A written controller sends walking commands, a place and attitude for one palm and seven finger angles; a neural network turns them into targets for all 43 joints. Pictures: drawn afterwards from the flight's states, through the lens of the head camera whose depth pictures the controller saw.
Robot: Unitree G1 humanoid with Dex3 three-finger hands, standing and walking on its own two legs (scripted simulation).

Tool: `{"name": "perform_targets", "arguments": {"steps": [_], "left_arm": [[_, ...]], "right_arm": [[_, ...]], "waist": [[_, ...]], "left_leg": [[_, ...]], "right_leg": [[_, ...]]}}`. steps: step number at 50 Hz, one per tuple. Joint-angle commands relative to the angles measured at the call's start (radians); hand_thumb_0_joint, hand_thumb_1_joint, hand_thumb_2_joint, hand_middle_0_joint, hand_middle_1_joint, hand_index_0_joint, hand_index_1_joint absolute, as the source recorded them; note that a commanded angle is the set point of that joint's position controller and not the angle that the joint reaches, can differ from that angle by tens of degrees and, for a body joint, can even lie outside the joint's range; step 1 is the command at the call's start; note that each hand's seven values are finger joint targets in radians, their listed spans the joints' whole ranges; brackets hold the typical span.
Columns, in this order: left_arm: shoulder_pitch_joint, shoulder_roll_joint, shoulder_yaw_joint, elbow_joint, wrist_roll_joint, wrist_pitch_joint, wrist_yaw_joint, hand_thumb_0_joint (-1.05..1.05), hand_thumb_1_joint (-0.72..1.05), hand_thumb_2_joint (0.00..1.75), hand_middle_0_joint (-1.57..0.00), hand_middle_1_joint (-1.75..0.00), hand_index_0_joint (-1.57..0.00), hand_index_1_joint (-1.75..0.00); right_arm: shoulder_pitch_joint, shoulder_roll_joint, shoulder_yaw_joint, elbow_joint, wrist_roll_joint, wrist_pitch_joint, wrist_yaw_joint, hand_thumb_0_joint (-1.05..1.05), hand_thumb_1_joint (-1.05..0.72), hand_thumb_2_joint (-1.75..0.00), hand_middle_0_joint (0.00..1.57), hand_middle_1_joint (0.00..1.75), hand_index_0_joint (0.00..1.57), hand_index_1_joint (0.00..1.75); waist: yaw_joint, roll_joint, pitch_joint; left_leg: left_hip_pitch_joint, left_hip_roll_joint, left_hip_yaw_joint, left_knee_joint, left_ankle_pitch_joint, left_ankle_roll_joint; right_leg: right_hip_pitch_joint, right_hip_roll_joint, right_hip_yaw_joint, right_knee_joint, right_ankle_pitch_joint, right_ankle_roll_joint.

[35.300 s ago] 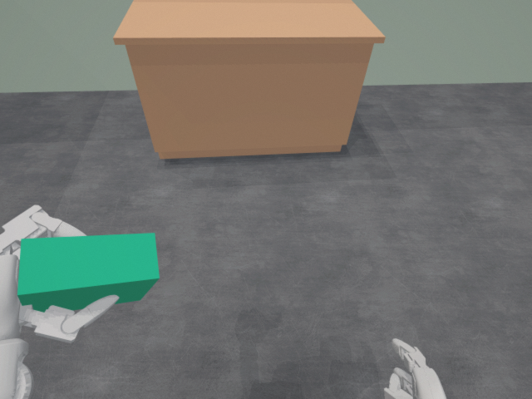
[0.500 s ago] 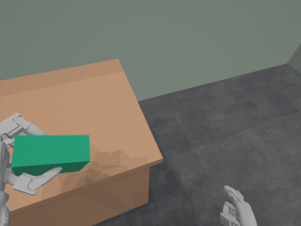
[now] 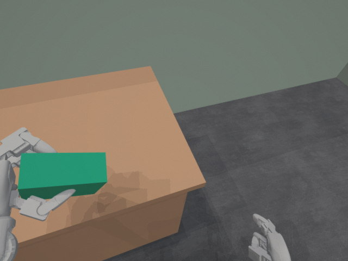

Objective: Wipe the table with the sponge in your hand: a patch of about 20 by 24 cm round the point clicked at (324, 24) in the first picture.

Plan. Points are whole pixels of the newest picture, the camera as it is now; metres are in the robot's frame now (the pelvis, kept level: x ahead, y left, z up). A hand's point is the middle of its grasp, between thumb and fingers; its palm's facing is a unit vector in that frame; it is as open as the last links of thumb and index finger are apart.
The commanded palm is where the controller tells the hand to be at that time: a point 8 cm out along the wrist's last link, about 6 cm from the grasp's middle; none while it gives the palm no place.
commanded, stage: come to a stop and stand still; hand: left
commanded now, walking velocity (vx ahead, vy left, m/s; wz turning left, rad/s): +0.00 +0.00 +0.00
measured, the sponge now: (76, 176) +0.24 +0.20 +0.12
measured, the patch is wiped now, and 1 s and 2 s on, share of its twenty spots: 0.00 0.00 0.00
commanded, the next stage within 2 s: look again from close up in 0.24 s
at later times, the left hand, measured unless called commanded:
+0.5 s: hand (10, 157) +0.23 +0.29 +0.18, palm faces +0.45 -0.80 -0.40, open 9.6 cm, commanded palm +0.15 +0.29 +0.17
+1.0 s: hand (3, 156) +0.23 +0.29 +0.19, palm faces +0.44 -0.81 -0.38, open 9.6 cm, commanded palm +0.14 +0.30 +0.17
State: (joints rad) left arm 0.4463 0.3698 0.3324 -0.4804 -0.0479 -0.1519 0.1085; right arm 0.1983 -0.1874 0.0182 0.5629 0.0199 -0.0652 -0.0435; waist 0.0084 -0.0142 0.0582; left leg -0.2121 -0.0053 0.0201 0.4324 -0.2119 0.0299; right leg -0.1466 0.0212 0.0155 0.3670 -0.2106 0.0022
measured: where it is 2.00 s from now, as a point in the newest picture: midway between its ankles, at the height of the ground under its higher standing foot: outside the picture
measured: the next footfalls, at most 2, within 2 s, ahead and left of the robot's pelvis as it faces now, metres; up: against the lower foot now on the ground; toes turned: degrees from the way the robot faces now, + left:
none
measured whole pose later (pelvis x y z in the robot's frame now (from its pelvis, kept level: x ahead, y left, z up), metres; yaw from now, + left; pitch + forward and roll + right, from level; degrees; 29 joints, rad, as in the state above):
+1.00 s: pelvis -0.03 +0.02 -0.01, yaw -1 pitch +0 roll -1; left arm 0.18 0.42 0.43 -0.34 -0.03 -0.28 0.07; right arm 0.18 -0.18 0.02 0.59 0.01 -0.18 0.01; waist 0.05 -0.02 0.07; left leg -0.29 -0.03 0.05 0.50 -0.21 0.06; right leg -0.25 -0.01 0.04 0.48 -0.23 0.01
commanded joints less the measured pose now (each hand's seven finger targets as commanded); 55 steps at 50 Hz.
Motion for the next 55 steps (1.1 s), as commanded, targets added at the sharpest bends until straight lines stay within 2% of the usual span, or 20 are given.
{"name": "perform_targets", "arguments": {"steps": [1, 16, 17, 18, 19, 20, 22, 25, 29, 30, 35, 42, 43, 44, 45, 47, 50, 52, 54, 55], "left_arm": [[-0.057, 0.156, 0.117, -0.239, -0.002, -0.080, 0.024, 0.00, 0.10, 1.30, -1.20, -1.60, -1.20, -1.60], [-0.055, 0.149, 0.112, -0.219, 0.000, -0.085, 0.025, 0.00, 0.10, 1.30, -1.20, -1.60, -1.20, -1.60], [-1.090, 0.961, 0.703, -0.425, 0.166, -0.194, 0.020, 0.00, 0.10, 1.30, -1.20, -1.60, -1.20, -1.60], [-0.499, 0.329, 0.295, 0.151, 0.059, -0.160, -0.026, 0.00, 0.10, 1.30, -1.20, -1.60, -1.20, -1.60], [-0.238, 0.279, 0.248, 0.070, 0.022, -0.157, -0.019, 0.00, 0.10, 1.30, -1.20, -1.60, -1.20, -1.60], [-0.150, 0.110, 0.125, 0.127, 0.000, -0.129, -0.020, 0.00, 0.10, 1.30, -1.20, -1.60, -1.20, -1.60], [-0.169, 0.142, 0.098, -0.107, -0.006, -0.152, -0.027, 0.00, 0.10, 1.30, -1.20, -1.60, -1.20, -1.60], [-0.019, 0.100, 0.045, -0.166, -0.011, -0.147, -0.019, 0.00, 0.10, 1.30, -1.20, -1.60, -1.20, -1.60], [-0.054, 0.212, 0.167, -0.165, -0.008, -0.153, -0.002, 0.00, 0.10, 1.30, -1.20, -1.60, -1.20, -1.60], [-0.088, 0.275, 0.231, -0.178, -0.009, -0.154, 0.008, 0.00, 0.10, 1.30, -1.20, -1.60, -1.20, -1.60], [-0.223, 0.243, 0.195, -0.194, -0.008, -0.175, 0.001, 0.00, 0.10, 1.30, -1.20, -1.60, -1.20, -1.60], [-0.175, 0.114, 0.063, -0.195, 0.015, -0.170, -0.001, 0.00, 0.10, 1.30, -1.20, -1.60, -1.20, -1.60], [-1.179, 0.896, 0.613, -0.467, 0.182, -0.275, -0.002, 0.00, 0.10, 1.30, -1.20, -1.60, -1.20, -1.60], [-0.532, 0.231, 0.190, 0.164, 0.065, -0.230, -0.047, 0.00, 0.10, 1.30, -1.20, -1.60, -1.20, -1.60], [-0.295, 0.132, 0.123, 0.033, 0.010, -0.197, -0.035, 0.00, 0.10, 1.30, -1.20, -1.60, -1.20, -1.60], [-0.293, 0.144, 0.100, -0.034, 0.016, -0.187, -0.046, 0.00, 0.10, 1.30, -1.20, -1.60, -1.20, -1.60], [-0.068, 0.128, 0.113, -0.085, -0.007, -0.176, -0.036, 0.00, 0.10, 1.30, -1.20, -1.60, -1.20, -1.60], [-0.050, 0.167, 0.145, -0.118, -0.010, -0.169, -0.034, 0.00, 0.10, 1.30, -1.20, -1.60, -1.20, -1.60], [-0.054, 0.201, 0.189, -0.107, -0.014, -0.168, -0.030, 0.00, 0.10, 1.30, -1.20, -1.60, -1.20, -1.60], [-0.078, 0.246, 0.232, -0.127, -0.014, -0.169, -0.021, 0.00, 0.10, 1.30, -1.20, -1.60, -1.20, -1.60]], "right_arm": [[-0.085, -0.127, -0.055, -0.153, 0.000, -0.063, -0.008, 0.00, -0.90, -0.90, 0.20, 0.30, 0.20, 0.30], [-0.077, -0.128, -0.059, -0.136, 0.001, -0.073, -0.013, 0.00, -0.90, -0.90, 0.20, 0.30, 0.20, 0.30], [0.026, -0.165, -0.055, -0.126, -0.063, -0.129, 0.003, 0.00, -0.90, -0.90, 0.20, 0.30, 0.20, 0.30], [-0.068, -0.049, -0.019, -0.062, -0.029, -0.130, 0.009, 0.00, -0.90, -0.90, 0.20, 0.30, 0.20, 0.30], [-0.052, -0.115, -0.067, -0.110, -0.016, -0.142, 0.007, 0.00, -0.90, -0.90, 0.20, 0.30, 0.20, 0.30], [-0.047, -0.123, -0.080, -0.111, 0.008, -0.143, 0.016, 0.00, -0.90, -0.90, 0.20, 0.30, 0.20, 0.30], [-0.051, -0.150, -0.084, -0.130, 0.003, -0.142, 0.041, 0.00, -0.90, -0.90, 0.20, 0.30, 0.20, 0.30], [-0.098, -0.133, -0.070, -0.144, 0.009, -0.146, 0.058, 0.00, -0.90, -0.90, 0.20, 0.30, 0.20, 0.30], [-0.092, -0.140, -0.065, -0.150, -0.002, -0.135, 0.029, 0.00, -0.90, -0.90, 0.20, 0.30, 0.20, 0.30], [-0.102, -0.144, -0.063, -0.145, -0.001, -0.127, 0.017, 0.00, -0.90, -0.90, 0.20, 0.30, 0.20, 0.30], [-0.106, -0.131, -0.052, -0.151, 0.002, -0.134, -0.010, 0.00, -0.90, -0.90, 0.20, 0.30, 0.20, 0.30], [-0.070, -0.142, -0.061, -0.127, -0.004, -0.172, 0.011, 0.00, -0.90, -0.90, 0.20, 0.30, 0.20, 0.30], [0.000, -0.178, -0.038, -0.122, -0.069, -0.203, 0.030, 0.00, -0.90, -0.90, 0.20, 0.30, 0.20, 0.30], [-0.076, -0.056, -0.014, -0.045, -0.029, -0.200, 0.027, 0.00, -0.90, -0.90, 0.20, 0.30, 0.20, 0.30], [-0.063, -0.113, -0.068, -0.090, 0.001, -0.188, 0.033, 0.00, -0.90, -0.90, 0.20, 0.30, 0.20, 0.30], [-0.031, -0.147, -0.082, -0.118, 0.003, -0.183, 0.042, 0.00, -0.90, -0.90, 0.20, 0.30, 0.20, 0.30], [-0.067, -0.133, -0.067, -0.133, 0.012, -0.157, 0.060, 0.00, -0.90, -0.90, 0.20, 0.30, 0.20, 0.30], [-0.073, -0.136, -0.064, -0.149, 0.008, -0.142, 0.055, 0.00, -0.90, -0.90, 0.20, 0.30, 0.20, 0.30], [-0.084, -0.133, -0.063, -0.151, 0.005, -0.136, 0.037, 0.00, -0.90, -0.90, 0.20, 0.30, 0.20, 0.30], [-0.103, -0.137, -0.061, -0.150, 0.007, -0.130, 0.026, 0.00, -0.90, -0.90, 0.20, 0.30, 0.20, 0.30]], "waist": [[-0.002, 0.101, -0.162], [-0.006, 0.093, -0.156], [0.030, -0.028, 0.011], [0.014, -0.010, -0.203], [0.050, 0.026, -0.175], [0.024, 0.127, -0.256], [0.024, 0.179, -0.293], [0.034, 0.067, -0.243], [0.026, -0.067, -0.156], [0.023, -0.041, -0.136], [0.014, 0.165, -0.094], [0.018, 0.090, -0.162], [0.033, 0.103, -0.037], [0.017, 0.087, -0.194], [0.030, 0.220, -0.228], [0.025, 0.269, -0.245], [0.036, 0.070, -0.203], [0.032, -0.083, -0.180], [0.026, -0.152, -0.150], [0.025, -0.109, -0.140]], "left_leg": [[0.025, 0.123, -0.105, -0.105, 0.095, 0.001], [0.038, 0.126, -0.103, -0.102, 0.116, -0.007], [-0.128, 0.124, -0.058, 0.040, 0.219, 0.012], [0.082, 0.063, -0.074, -0.022, 0.307, 0.004], [0.097, 0.077, -0.050, 0.002, 0.307, -0.016], [0.134, 0.068, -0.032, 0.000, 0.297, -0.019], [0.113, 0.085, -0.055, -0.007, 0.302, -0.007], [0.055, 0.095, -0.057, -0.034, 0.189, 0.003], [-0.029, 0.076, -0.080, -0.064, 0.003, -0.005], [-0.044, 0.076, -0.083, -0.072, -0.032, -0.005], [-0.095, 0.095, -0.104, -0.129, -0.185, 0.014], [-0.028, 0.096, -0.101, -0.114, -0.115, 0.008], [-0.149, 0.101, -0.044, 0.009, -0.039, 0.017], [0.046, 0.057, -0.082, -0.033, 0.109, 0.002], [0.118, 0.089, -0.060, -0.071, 0.166, -0.030], [0.065, 0.128, -0.092, -0.063, 0.157, -0.007], [-0.014, 0.115, -0.074, -0.069, 0.054, -0.001], [-0.041, 0.091, -0.070, -0.064, -0.015, -0.011], [-0.036, 0.077, -0.065, -0.063, -0.063, -0.013], [-0.035, 0.074, -0.063, -0.073, -0.080, -0.012]], "right_leg": [[0.061, -0.074, 0.037, -0.016, 0.157, -0.024], [0.043, -0.080, 0.027, -0.021, 0.161, -0.020], [-0.150, -0.091, 0.056, -0.043, 0.144, -0.032], [-0.112, -0.093, 0.074, 0.025, 0.173, -0.058], [-0.041, -0.083, 0.121, -0.025, 0.272, -0.050], [0.014, -0.089, 0.116, 0.033, 0.278, -0.060], [0.035, -0.088, 0.096, 0.053, 0.241, -0.039], [0.028, -0.074, 0.071, 0.045, 0.175, -0.022], [-0.018, -0.071, 0.087, -0.009, 0.064, -0.020], [-0.030, -0.072, 0.084, -0.014, 0.036, -0.020], [-0.019, -0.060, 0.068, 0.010, -0.022, -0.020], [0.013, -0.050, 0.049, 0.007, 0.044, -0.018], [-0.167, -0.083, 0.087, -0.017, 0.057, -0.045], [-0.170, -0.085, 0.062, 0.036, 0.000, -0.068], [-0.066, -0.039, 0.026, 0.093, 0.078, -0.062], [-0.055, -0.049, 0.049, 0.139, 0.059, -0.042], [-0.006, -0.061, 0.056, 0.080, 0.081, -0.030], [-0.013, -0.063, 0.064, 0.024, 0.058, -0.022], [-0.054, -0.067, 0.078, -0.018, 0.011, -0.018], [-0.065, -0.066, 0.075, -0.022, -0.010, -0.017]]}}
